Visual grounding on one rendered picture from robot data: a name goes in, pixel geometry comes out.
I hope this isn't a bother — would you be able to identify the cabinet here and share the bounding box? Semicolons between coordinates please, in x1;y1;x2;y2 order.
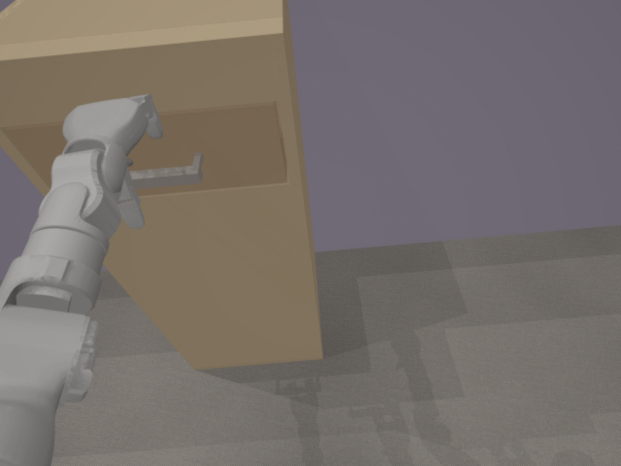
0;0;323;370

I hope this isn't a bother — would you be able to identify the left robot hand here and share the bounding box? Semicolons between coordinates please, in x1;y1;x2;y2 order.
62;94;163;229

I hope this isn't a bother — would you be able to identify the robot left forearm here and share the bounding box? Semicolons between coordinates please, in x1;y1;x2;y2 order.
0;134;128;315

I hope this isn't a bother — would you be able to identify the drawer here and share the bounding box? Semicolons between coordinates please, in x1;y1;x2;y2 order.
5;101;287;196

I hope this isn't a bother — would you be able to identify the handle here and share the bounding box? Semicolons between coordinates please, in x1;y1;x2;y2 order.
130;152;204;189

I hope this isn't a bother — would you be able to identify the robot left upper arm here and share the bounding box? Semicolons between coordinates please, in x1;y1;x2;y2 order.
0;304;100;466

